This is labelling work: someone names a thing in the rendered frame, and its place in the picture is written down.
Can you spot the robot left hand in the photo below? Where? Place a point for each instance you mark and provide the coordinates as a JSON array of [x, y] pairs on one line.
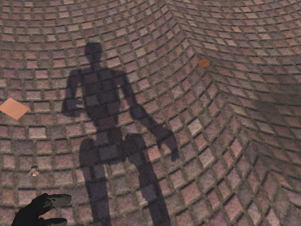
[[29, 216]]

